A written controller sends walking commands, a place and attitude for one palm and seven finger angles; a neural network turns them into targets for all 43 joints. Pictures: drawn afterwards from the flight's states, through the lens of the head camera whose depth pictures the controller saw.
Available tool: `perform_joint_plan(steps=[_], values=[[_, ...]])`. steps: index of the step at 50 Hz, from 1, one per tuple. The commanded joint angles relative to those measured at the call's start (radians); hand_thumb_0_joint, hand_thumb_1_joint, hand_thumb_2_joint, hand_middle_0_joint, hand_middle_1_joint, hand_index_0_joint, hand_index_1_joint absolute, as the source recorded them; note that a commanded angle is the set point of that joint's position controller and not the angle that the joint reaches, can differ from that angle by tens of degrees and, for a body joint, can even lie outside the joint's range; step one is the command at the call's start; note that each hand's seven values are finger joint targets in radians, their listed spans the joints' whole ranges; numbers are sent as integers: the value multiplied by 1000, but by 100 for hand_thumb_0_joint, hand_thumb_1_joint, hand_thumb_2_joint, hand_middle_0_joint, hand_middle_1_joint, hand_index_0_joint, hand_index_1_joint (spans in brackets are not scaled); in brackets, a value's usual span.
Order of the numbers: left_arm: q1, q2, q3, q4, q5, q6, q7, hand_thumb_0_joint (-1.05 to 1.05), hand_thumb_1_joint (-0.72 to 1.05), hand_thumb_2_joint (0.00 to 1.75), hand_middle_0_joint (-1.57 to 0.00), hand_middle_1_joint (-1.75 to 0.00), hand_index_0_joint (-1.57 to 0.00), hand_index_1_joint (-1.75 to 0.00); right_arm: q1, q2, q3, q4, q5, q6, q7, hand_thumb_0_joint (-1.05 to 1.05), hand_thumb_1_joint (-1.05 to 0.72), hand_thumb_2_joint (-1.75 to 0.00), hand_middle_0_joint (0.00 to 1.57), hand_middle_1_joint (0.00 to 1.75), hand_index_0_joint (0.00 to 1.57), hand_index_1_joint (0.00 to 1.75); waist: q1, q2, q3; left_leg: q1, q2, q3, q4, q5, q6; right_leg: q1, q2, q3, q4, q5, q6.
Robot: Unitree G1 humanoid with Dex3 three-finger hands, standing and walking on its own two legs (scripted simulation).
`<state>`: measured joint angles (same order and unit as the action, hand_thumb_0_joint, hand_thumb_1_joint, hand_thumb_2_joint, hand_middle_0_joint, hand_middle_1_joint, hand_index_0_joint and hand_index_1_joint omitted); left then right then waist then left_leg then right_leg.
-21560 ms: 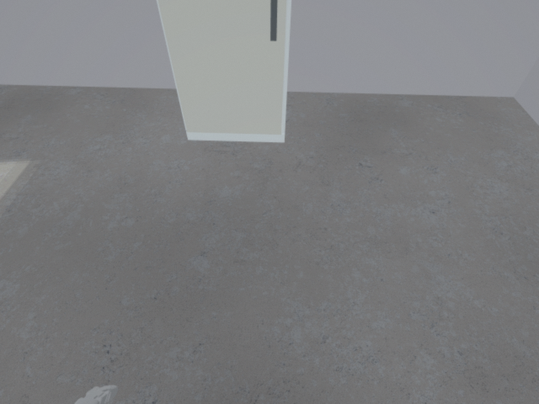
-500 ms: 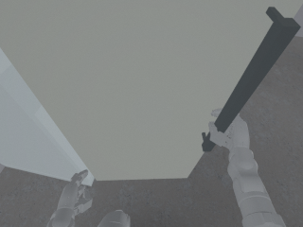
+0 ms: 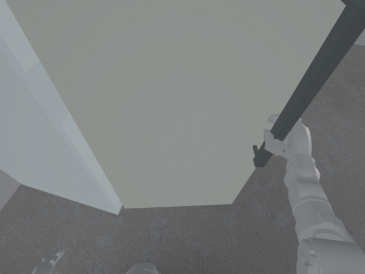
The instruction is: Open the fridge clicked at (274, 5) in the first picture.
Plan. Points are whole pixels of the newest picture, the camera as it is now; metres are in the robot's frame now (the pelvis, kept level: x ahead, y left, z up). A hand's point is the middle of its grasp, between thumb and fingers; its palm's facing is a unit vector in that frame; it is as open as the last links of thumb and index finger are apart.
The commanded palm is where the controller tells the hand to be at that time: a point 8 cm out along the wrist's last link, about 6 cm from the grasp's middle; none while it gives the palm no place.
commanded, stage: stop walking and hold the door back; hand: right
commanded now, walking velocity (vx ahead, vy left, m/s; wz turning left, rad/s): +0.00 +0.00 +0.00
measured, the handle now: (287, 106) +0.47 -0.17 +0.11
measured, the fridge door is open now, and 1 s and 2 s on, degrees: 71 73 71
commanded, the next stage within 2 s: loosen the grip on the handle in 0.32 s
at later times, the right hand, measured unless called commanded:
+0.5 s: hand (274, 143) +0.42 -0.16 +0.04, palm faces -0.03 +0.99 -0.16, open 6.3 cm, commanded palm +0.38 -0.21 +0.05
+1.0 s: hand (277, 148) +0.41 -0.17 +0.03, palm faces +0.05 +0.98 -0.18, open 13.7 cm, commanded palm +0.38 -0.22 +0.05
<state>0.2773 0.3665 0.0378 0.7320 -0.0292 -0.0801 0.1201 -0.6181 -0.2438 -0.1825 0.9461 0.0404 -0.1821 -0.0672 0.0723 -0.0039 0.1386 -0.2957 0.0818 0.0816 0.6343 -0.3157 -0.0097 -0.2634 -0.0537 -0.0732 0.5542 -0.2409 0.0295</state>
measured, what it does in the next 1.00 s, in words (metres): stands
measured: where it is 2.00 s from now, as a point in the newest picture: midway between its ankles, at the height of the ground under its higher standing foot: outside the picture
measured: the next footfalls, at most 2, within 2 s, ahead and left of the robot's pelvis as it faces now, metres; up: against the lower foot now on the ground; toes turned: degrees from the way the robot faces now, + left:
none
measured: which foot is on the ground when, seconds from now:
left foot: down 0.00-1.00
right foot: down 0.00-1.00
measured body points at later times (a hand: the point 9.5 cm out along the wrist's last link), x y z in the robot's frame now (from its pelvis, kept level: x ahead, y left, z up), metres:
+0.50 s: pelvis +0.00 -0.03 +0.00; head +0.04 -0.03 +0.45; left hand +0.12 +0.23 -0.10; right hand +0.41 -0.21 +0.05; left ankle +0.00 +0.10 -0.72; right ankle +0.01 -0.15 -0.73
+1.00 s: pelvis -0.04 -0.03 -0.02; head +0.01 -0.03 +0.43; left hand -0.02 +0.24 -0.13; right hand +0.40 -0.22 +0.04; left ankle +0.00 +0.10 -0.73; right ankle +0.01 -0.14 -0.73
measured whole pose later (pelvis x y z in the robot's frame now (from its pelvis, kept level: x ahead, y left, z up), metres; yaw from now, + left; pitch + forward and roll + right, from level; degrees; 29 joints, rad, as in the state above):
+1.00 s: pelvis -0.04 -0.03 -0.02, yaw +4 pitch +8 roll +0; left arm 0.39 0.26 -0.01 0.70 -0.02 -0.09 0.00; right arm -0.63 -0.32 -0.20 1.01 0.01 -0.23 -0.04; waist 0.11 0.01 -0.06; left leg -0.58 0.02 0.03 0.73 -0.30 0.00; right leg -0.59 -0.04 -0.05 0.73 -0.29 0.00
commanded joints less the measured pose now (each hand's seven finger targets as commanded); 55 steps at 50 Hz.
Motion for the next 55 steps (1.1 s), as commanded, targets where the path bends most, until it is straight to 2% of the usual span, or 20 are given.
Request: perform_joint_plan(steps=[1, 3, 5, 8, 10, 12, 16, 20, 21, 22, 23, 24, 27, 29, 33, 37, 40, 41, 45, 55], values=[[-23, 51, 15, -147, -2, -27, -13, 0, 90, 90, -20, -30, -20, -30, -371, -187, -2, -263, 13, -93, -9, 0, -90, -90, 45, 140, 45, 140, -71, -180, -401, -26, -53, -29, 80, -42, -15, 203, -239, 277, -136, 353, -152], [-43, 19, 0, -157, 7, -24, -17, 0, 90, 90, -20, -30, -20, -30, -312, -165, 13, -296, 9, -92, 3, 0, -90, -90, 45, 140, 45, 140, -65, -259, -360, -51, -65, -26, 131, -142, -14, 180, -261, 268, -136, 494, -199], [-24, 31, 7, -156, 9, -28, -27, 0, 90, 90, -20, -30, -20, -30, -280, -176, 13, -365, -9, -95, 1, 0, -90, -90, 45, 140, 45, 140, -68, -261, -385, 15, -59, -26, -14, -28, 0, 196, -213, 163, -42, 574, -148], [-28, 19, 1, -181, -2, -24, -28, 0, 90, 90, -20, -30, -20, -30, -198, -178, 23, -424, -7, -72, 0, 0, -90, -90, 45, 140, 45, 140, -54, -73, -468, 225, 33, -126, -122, 522, 29, 113, -119, 39, 78, 430, -43], [-15, 17, 6, -169, -7, -17, -15, 0, 90, 90, -20, -30, -20, -30, -187, -240, -29, -372, 0, -50, -14, 0, -90, -90, 45, 140, 45, 140, -54, 152, -475, 312, 134, -236, -101, 694, 70, -14, -55, 10, 102, 162, 5], [-24, 19, 4, -154, -4, -10, -5, 0, 90, 90, -20, -30, -20, -30, -219, -246, -29, -341, 0, -38, -19, 0, -90, -90, 45, 140, 45, 140, -59, 197, -442, 338, 178, -268, -113, 803, 109, -84, -19, 39, 113, -77, 6], [-32, 10, -12, -131, 8, -2, 11, 0, 90, 90, -20, -30, -20, -30, -240, -245, -39, -272, -6, -47, -18, 0, -90, -90, 45, 140, 45, 140, -63, 146, -407, 176, 84, -154, -92, 544, 31, 72, -55, 48, -27, 225, -23], [-50, 8, -18, -136, 14, 5, 6, 0, 90, 90, -20, -30, -20, -30, -246, -163, 31, -278, -12, -75, -12, 0, -90, -90, 45, 140, 45, 140, -68, -80, -402, 81, -24, -63, -59, 262, -11, 140, -161, 151, -66, 427, -90], [-3, 30, 80, -169, 24, -33, -35, 0, 90, 90, -20, -30, -20, -30, -699, -617, -288, -517, -130, -114, 0, 0, -90, -90, 45, 140, 45, 140, -112, 151, -388, 108, 10, -172, -157, 363, 12, 108, -115, 50, 28, 348, -95], [-59, 89, 107, -79, 44, -63, -63, 0, 90, 90, -20, -30, -20, -30, -800, -618, -318, -366, -110, -11, 47, 0, -78, -84, 45, 140, 45, 140, -31, -35, -633, 154, -59, -62, 28, 690, 93, 65, 2, 56, -99, 511, -42], [57, 46, 51, -115, 12, -81, -66, 0, 90, 90, -20, -30, -20, -30, -483, -266, -62, -146, -91, 27, 69, 0, -66, -78, 45, 140, 45, 140, 8, 94, -605, 17, -84, -19, 29, 641, 42, 157, 21, 43, -43, 734, -31], [106, 40, 49, -91, 10, -64, -88, 0, 90, 90, -20, -30, -20, -30, -346, -151, -70, -149, -67, 24, 86, 0, -54, -73, 45, 140, 45, 140, -2, 61, -563, -106, -89, -6, 6, 491, 21, 153, 5, 73, 6, 742, -2], [30, 46, 41, -123, 28, -41, -122, 0, 90, 90, -20, -30, -20, -30, -306, -290, -188, -215, -38, -27, 50, 0, -17, -55, 45, 140, 45, 140, -52, -139, -532, -65, -70, -43, -48, 388, 37, 92, 38, 32, 46, 413, -17], [31, 31, 39, -155, 28, -34, -140, 0, 90, 90, -20, -30, -20, -30, -330, -138, -36, -258, -61, -62, 33, 0, 7, -43, 45, 140, 45, 140, -18, -94, -532, -114, -78, -34, -30, 324, 40, 33, 41, 29, 56, 292, -34], [41, 57, 46, -175, 16, -20, -144, 0, 90, 90, -20, -30, -20, -30, -370, -165, -9, -206, -86, -77, 12, 0, 55, -20, 42, 137, 42, 137, 11, -8, -496, -193, -83, -39, -35, 110, 36, -72, 37, 46, 49, 32, -46], [41, 65, 31, -177, -1, -32, -118, 0, 90, 90, -20, -30, -20, -30, -476, -218, -18, -151, -59, -71, -2, 0, 55, -20, 37, 130, 37, 130, 30, 54, -405, -222, -70, -79, -101, -139, 24, -184, 51, 31, 26, -227, -57], [56, 64, 25, -165, -2, -47, -108, 0, 90, 90, -20, -30, -20, -30, -528, -234, -9, -154, -57, -86, -2, 0, 55, -20, 33, 125, 33, 125, 33, 38, -441, -221, -71, -92, -100, -165, 22, -188, 58, 32, 34, -241, -62], [59, 75, 25, -163, 2, -46, -101, 0, 90, 90, -20, -30, -20, -30, -491, -357, -107, -131, -61, -95, -4, 0, 55, -20, 32, 123, 32, 123, 2, 59, -454, -186, -71, -101, -96, -170, 23, -213, 61, 31, 41, -226, -63], [63, 59, 17, -168, 6, -59, -100, 0, 90, 90, -20, -30, -20, -30, -504, -272, -50, -197, -32, -134, 14, 0, 55, -20, 26, 117, 26, 117, 6, -21, -523, -176, -84, -90, -63, -93, 27, -173, 58, 47, 49, -176, -61], [120, 66, 17, -140, 12, -48, -102, 0, 90, 90, -20, -30, -20, -30, -432, -340, -119, -107, -38, -106, 18, 0, 55, -20, 25, 115, 25, 115, 14, 45, -466, -187, -89, -75, -30, 55, 19, -213, 54, 49, 88, -51, -64]])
